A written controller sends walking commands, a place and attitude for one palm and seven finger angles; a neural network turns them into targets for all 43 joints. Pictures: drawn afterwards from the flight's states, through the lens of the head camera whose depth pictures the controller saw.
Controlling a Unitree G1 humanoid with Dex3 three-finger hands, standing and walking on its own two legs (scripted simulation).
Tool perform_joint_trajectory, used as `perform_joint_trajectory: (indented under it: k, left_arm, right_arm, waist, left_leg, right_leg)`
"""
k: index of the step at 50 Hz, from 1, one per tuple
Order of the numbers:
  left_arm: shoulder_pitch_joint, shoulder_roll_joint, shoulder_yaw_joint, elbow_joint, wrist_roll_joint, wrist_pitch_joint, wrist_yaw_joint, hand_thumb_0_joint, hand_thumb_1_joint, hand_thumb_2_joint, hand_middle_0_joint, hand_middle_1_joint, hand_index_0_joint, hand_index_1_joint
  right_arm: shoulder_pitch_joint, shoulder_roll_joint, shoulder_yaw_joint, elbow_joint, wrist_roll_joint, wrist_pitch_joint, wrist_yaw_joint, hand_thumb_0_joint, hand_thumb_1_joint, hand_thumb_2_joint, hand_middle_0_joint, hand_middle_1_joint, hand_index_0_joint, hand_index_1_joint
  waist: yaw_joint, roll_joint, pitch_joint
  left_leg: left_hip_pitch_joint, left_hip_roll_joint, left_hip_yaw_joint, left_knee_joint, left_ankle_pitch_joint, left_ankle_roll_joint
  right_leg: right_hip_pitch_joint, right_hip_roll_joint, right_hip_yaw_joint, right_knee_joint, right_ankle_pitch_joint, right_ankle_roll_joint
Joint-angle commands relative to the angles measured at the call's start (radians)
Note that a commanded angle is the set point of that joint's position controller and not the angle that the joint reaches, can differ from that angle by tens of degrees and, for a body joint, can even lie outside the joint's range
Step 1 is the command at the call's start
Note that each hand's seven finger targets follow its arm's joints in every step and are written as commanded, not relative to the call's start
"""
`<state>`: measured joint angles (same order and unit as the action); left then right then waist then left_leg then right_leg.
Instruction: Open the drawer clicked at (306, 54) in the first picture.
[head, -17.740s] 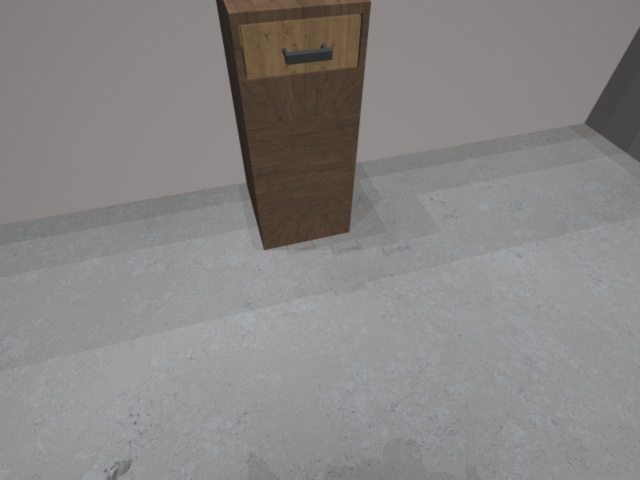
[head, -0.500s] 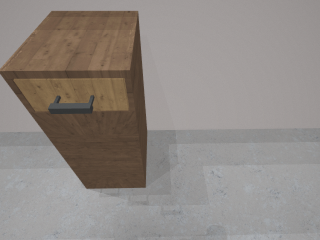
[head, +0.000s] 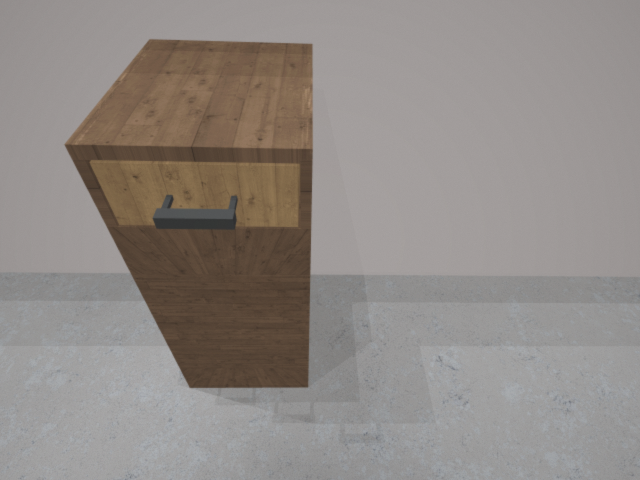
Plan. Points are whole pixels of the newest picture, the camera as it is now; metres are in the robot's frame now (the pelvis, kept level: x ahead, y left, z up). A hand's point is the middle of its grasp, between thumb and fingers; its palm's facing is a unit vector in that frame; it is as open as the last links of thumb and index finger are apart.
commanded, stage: raise the hand with hooked fingers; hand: left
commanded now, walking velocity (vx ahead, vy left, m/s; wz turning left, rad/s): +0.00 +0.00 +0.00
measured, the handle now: (198, 209) +0.51 +0.25 +0.03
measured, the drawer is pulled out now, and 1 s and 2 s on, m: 0.00 0.00 0.00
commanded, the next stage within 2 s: move the hooked fingers above the handle in 2.00 s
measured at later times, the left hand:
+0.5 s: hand (136, 474) +0.14 +0.24 -0.06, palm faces -0.10 -0.12 -0.99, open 8.5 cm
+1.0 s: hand (139, 355) +0.25 +0.24 +0.03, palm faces +0.00 -0.09 -1.00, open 11.4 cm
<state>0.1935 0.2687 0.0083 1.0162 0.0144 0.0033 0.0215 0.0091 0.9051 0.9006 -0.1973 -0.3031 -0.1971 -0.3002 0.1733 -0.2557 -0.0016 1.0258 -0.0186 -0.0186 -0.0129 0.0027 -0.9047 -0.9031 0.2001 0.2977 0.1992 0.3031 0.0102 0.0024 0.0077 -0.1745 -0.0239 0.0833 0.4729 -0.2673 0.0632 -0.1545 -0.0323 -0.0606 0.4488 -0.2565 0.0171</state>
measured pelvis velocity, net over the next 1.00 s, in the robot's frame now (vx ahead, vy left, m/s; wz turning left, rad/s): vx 0.03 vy -0.01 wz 0.02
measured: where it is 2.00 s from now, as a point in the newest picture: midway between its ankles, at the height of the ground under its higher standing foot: outside the picture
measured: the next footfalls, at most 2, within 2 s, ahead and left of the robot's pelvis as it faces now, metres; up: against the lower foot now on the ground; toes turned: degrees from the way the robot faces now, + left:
none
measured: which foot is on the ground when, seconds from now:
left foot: down 0.00-1.00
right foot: down 0.00-1.00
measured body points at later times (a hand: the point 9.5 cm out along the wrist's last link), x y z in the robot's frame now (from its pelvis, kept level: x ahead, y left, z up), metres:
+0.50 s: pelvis -0.04 +0.00 -0.04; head -0.02 -0.02 +0.41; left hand +0.14 +0.24 -0.01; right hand +0.17 -0.22 -0.12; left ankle +0.00 +0.07 -0.74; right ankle +0.01 -0.10 -0.74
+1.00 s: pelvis +0.03 -0.01 -0.02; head +0.06 -0.03 +0.43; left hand +0.24 +0.25 +0.08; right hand +0.25 -0.21 -0.11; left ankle +0.00 +0.07 -0.74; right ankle +0.01 -0.10 -0.74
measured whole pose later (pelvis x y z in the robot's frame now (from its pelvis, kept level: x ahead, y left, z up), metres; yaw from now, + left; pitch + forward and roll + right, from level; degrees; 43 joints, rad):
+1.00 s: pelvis +0.03 -0.01 -0.02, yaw +1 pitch +5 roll +0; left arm 0.32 0.46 -0.03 -0.15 0.96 0.03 0.20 0.01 0.04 0.54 -0.28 -0.85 -0.28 -0.85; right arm 0.13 -0.24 0.03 0.56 -0.03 0.10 -0.01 0.01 -0.90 -0.90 0.20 0.30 0.20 0.30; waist 0.09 0.05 -0.06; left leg -0.34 -0.06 0.03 0.62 -0.37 0.06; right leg -0.37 0.09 0.06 0.64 -0.36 -0.06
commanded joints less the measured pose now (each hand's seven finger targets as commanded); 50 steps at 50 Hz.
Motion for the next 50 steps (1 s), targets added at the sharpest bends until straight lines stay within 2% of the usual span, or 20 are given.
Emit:
perform_joint_trajectory:
  k: [1, 4, 5, 6, 7, 8, 9, 10, 11, 14, 17, 20, 23, 27, 32, 33, 37, 40, 44, 50]
  left_arm:
    - [0.004, 0.134, 0.023, -0.039, 0.004, -0.012, 0.007, 0.000, 0.900, 0.900, -0.200, -0.300, -0.200, -0.300]
    - [0.010, 0.127, 0.020, -0.030, 0.006, -0.009, 0.007, 0.000, 0.900, 0.900, -0.200, -0.300, -0.200, -0.300]
    - [0.091, 0.039, -0.010, -0.012, 0.011, -0.020, 0.046, 0.000, 0.900, 0.900, -0.200, -0.300, -0.200, -0.300]
    - [-0.710, 0.566, 0.218, -1.374, 0.317, -0.148, 0.081, 0.000, 0.877, 0.890, -0.202, -0.315, -0.202, -0.315]
    - [-0.142, 0.413, 0.143, -1.097, 0.349, -0.084, 0.129, 0.000, 0.853, 0.880, -0.203, -0.330, -0.203, -0.330]
    - [-0.090, 0.333, 0.098, -1.077, 0.284, -0.036, 0.178, 0.000, 0.830, 0.870, -0.205, -0.345, -0.205, -0.345]
    - [0.156, 0.019, -0.098, -0.954, 0.318, 0.031, 0.168, 0.000, 0.807, 0.860, -0.207, -0.360, -0.207, -0.360]
    - [-0.083, 0.100, -0.095, -1.167, 0.372, 0.012, 0.193, 0.000, 0.783, 0.850, -0.208, -0.375, -0.208, -0.375]
    - [0.009, 0.173, -0.043, -1.112, 0.475, 0.010, 0.227, 0.000, 0.760, 0.840, -0.210, -0.390, -0.210, -0.390]
    - [0.187, 0.160, -0.031, -0.918, 0.720, 0.013, 0.292, 0.000, 0.690, 0.810, -0.215, -0.435, -0.215, -0.435]
    - [0.309, 0.132, -0.033, -0.843, 0.908, -0.018, 0.343, 0.000, 0.620, 0.780, -0.220, -0.480, -0.220, -0.480]
    - [0.261, 0.206, 0.048, -0.931, 1.028, -0.062, 0.391, 0.000, 0.550, 0.750, -0.225, -0.525, -0.225, -0.525]
    - [0.069, 0.304, 0.113, -1.108, 1.118, -0.089, 0.459, 0.000, 0.480, 0.720, -0.230, -0.570, -0.230, -0.570]
    - [-0.115, 0.332, 0.131, -1.300, 1.087, -0.132, 0.535, 0.000, 0.387, 0.680, -0.237, -0.630, -0.237, -0.630]
    - [-0.147, 0.323, 0.081, -1.252, 1.033, -0.066, 0.529, 0.000, 0.270, 0.630, -0.245, -0.705, -0.245, -0.705]
    - [-0.133, 0.300, 0.062, -1.214, 1.020, -0.029, 0.510, 0.000, 0.247, 0.620, -0.247, -0.720, -0.247, -0.720]
    - [-0.030, 0.286, 0.015, -1.173, 0.959, 0.101, 0.368, 0.000, 0.153, 0.580, -0.253, -0.780, -0.253, -0.780]
    - [0.017, 0.292, 0.018, -1.219, 0.921, 0.121, 0.266, 0.000, 0.083, 0.550, -0.258, -0.825, -0.258, -0.825]
    - [0.051, 0.361, 0.089, -1.299, 0.941, 0.064, 0.210, 0.000, -0.010, 0.510, -0.265, -0.885, -0.265, -0.885]
    - [-0.025, 0.402, 0.159, -1.428, 0.953, -0.007, 0.257, 0.000, -0.150, 0.450, -0.275, -0.975, -0.275, -0.975]
  right_arm:
    - [-0.011, -0.193, -0.037, -0.049, -0.002, -0.015, -0.007, 0.000, -0.900, -0.900, 0.200, 0.300, 0.200, 0.300]
    - [-0.005, -0.189, -0.035, -0.039, -0.002, -0.012, -0.004, 0.000, -0.900, -0.900, 0.200, 0.300, 0.200, 0.300]
    - [0.017, -0.128, -0.019, -0.087, 0.017, -0.017, -0.005, 0.000, -0.900, -0.900, 0.200, 0.300, 0.200, 0.300]
    - [0.024, -0.209, -0.034, -0.373, 0.050, -0.117, -0.014, 0.000, -0.900, -0.900, 0.200, 0.300, 0.200, 0.300]
    - [-0.038, -0.153, -0.017, -0.395, 0.021, -0.220, -0.038, 0.000, -0.900, -0.900, 0.200, 0.300, 0.200, 0.300]
    - [-0.022, -0.164, -0.021, -0.337, 0.023, -0.234, -0.039, 0.000, -0.900, -0.900, 0.200, 0.300, 0.200, 0.300]
    - [0.001, -0.084, -0.011, -0.337, 0.044, -0.234, -0.044, 0.000, -0.900, -0.900, 0.200, 0.300, 0.200, 0.300]
    - [-0.044, -0.120, -0.027, -0.412, 0.029, -0.244, -0.040, 0.000, -0.900, -0.900, 0.200, 0.300, 0.200, 0.300]
    - [-0.046, -0.136, -0.047, -0.422, 0.020, -0.239, -0.044, 0.000, -0.900, -0.900, 0.200, 0.300, 0.200, 0.300]
    - [-0.059, -0.137, -0.050, -0.488, -0.005, -0.174, -0.029, 0.000, -0.900, -0.900, 0.200, 0.300, 0.200, 0.300]
    - [-0.121, -0.124, -0.051, -0.565, -0.015, -0.102, -0.010, 0.000, -0.900, -0.900, 0.200, 0.300, 0.200, 0.300]
    - [-0.157, -0.110, -0.058, -0.621, -0.004, -0.038, 0.008, 0.000, -0.900, -0.900, 0.200, 0.300, 0.200, 0.300]
    - [-0.172, -0.094, -0.056, -0.654, -0.026, 0.002, 0.011, 0.000, -0.900, -0.900, 0.200, 0.300, 0.200, 0.300]
    - [-0.177, -0.075, -0.060, -0.666, -0.039, 0.008, -0.009, 0.000, -0.900, -0.900, 0.200, 0.300, 0.200, 0.300]
    - [-0.180, -0.086, -0.041, -0.628, -0.036, 0.024, -0.021, 0.000, -0.900, -0.900, 0.200, 0.300, 0.200, 0.300]
    - [-0.188, -0.086, -0.035, -0.625, -0.030, 0.033, -0.023, 0.000, -0.900, -0.900, 0.200, 0.300, 0.200, 0.300]
    - [-0.194, -0.090, -0.028, -0.631, 0.001, 0.064, -0.030, 0.000, -0.900, -0.900, 0.200, 0.300, 0.200, 0.300]
    - [-0.198, -0.089, -0.014, -0.637, 0.007, 0.076, -0.031, 0.000, -0.900, -0.900, 0.200, 0.300, 0.200, 0.300]
    - [-0.190, -0.083, -0.004, -0.628, -0.008, 0.075, -0.017, 0.000, -0.900, -0.900, 0.200, 0.300, 0.200, 0.300]
    - [-0.168, -0.082, -0.025, -0.612, -0.018, 0.080, 0.001, 0.000, -0.900, -0.900, 0.200, 0.300, 0.200, 0.300]
  waist:
    - [-0.004, 0.021, 0.008]
    - [-0.006, 0.018, 0.008]
    - [-0.004, 0.003, 0.061]
    - [-0.052, 0.243, -0.391]
    - [0.028, 0.356, -0.293]
    - [-0.001, 0.302, -0.268]
    - [-0.023, 0.222, -0.154]
    - [-0.036, 0.220, -0.058]
    - [-0.025, 0.178, -0.064]
    - [0.022, -0.104, -0.075]
    - [0.076, -0.256, -0.008]
    - [0.133, -0.238, -0.098]
    - [0.135, -0.089, -0.212]
    - [0.062, 0.107, -0.295]
    - [0.015, 0.168, -0.293]
    - [0.012, 0.117, -0.255]
    - [0.055, -0.023, -0.271]
    - [0.070, -0.071, -0.247]
    - [0.095, -0.033, -0.241]
    - [0.094, 0.093, -0.304]
  left_leg:
    - [-0.034, 0.170, -0.191, -0.185, 0.136, -0.013]
    - [-0.031, 0.172, -0.198, -0.213, 0.083, -0.017]
    - [-0.038, 0.187, -0.110, -0.043, 0.366, -0.042]
    - [0.230, 0.066, -0.226, -0.090, 0.586, -0.082]
    - [0.310, 0.136, -0.232, -0.118, 0.678, -0.110]
    - [0.187, 0.140, -0.243, -0.149, 0.469, -0.157]
    - [0.133, 0.151, -0.227, -0.166, 0.327, -0.136]
    - [0.020, 0.126, -0.229, -0.146, 0.138, -0.114]
    - [-0.044, 0.111, -0.212, -0.096, -0.023, -0.085]
    - [-0.239, 0.023, -0.126, 0.028, -0.113, -0.046]
    - [-0.413, 0.002, -0.101, 0.066, -0.282, -0.046]
    - [-0.421, -0.019, -0.083, 0.115, -0.209, -0.046]
    - [-0.383, -0.027, -0.119, 0.176, -0.190, -0.031]
    - [-0.217, -0.007, -0.178, 0.264, -0.241, -0.020]
    - [-0.196, -0.007, -0.190, 0.252, -0.136, -0.029]
    - [-0.216, -0.003, -0.192, 0.231, -0.136, -0.025]
    - [-0.219, -0.007, -0.159, 0.158, 0.061, -0.029]
    - [-0.193, -0.007, -0.146, 0.125, 0.172, -0.024]
    - [-0.144, -0.007, -0.134, 0.103, 0.315, -0.025]
    - [-0.038, -0.001, -0.136, 0.108, 0.464, -0.036]
  right_leg:
    - [0.005, -0.071, 0.067, -0.050, 0.112, -0.034]
    - [0.001, -0.074, 0.063, -0.056, 0.101, -0.029]
    - [-0.073, -0.097, 0.084, -0.007, 0.192, -0.017]
    - [-0.043, 0.062, 0.071, 0.116, 0.299, -0.069]
    - [-0.270, 0.036, -0.007, 0.218, -0.040, -0.067]
    - [-0.290, 0.036, -0.011, 0.284, -0.119, -0.057]
    - [-0.375, 0.041, 0.014, 0.260, -0.146, -0.041]
    - [-0.334, 0.029, 0.033, 0.235, -0.116, -0.050]
    - [-0.349, 0.036, 0.034, 0.180, -0.120, -0.055]
    - [-0.335, 0.079, 0.093, 0.090, -0.229, -0.080]
    - [-0.424, 0.067, 0.168, 0.091, -0.451, -0.086]
    - [-0.387, 0.067, 0.216, 0.124, -0.425, -0.099]
    - [-0.409, 0.066, 0.248, 0.181, -0.384, -0.098]
    - [-0.565, 0.068, 0.257, 0.221, -0.402, -0.100]
    - [-0.519, 0.079, 0.204, 0.240, -0.226, -0.099]
    - [-0.498, 0.084, 0.186, 0.229, -0.202, -0.097]
    - [-0.252, 0.080, 0.183, 0.180, 0.029, -0.087]
    - [-0.152, 0.068, 0.199, 0.154, 0.160, -0.079]
    - [-0.080, 0.063, 0.214, 0.143, 0.302, -0.078]
    - [-0.068, 0.056, 0.208, 0.135, 0.401, -0.080]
